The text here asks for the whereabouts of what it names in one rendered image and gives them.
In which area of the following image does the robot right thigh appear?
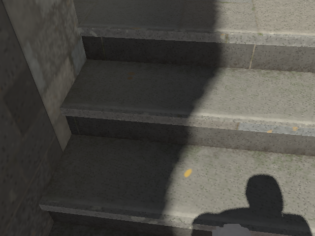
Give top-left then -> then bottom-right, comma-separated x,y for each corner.
212,223 -> 251,236

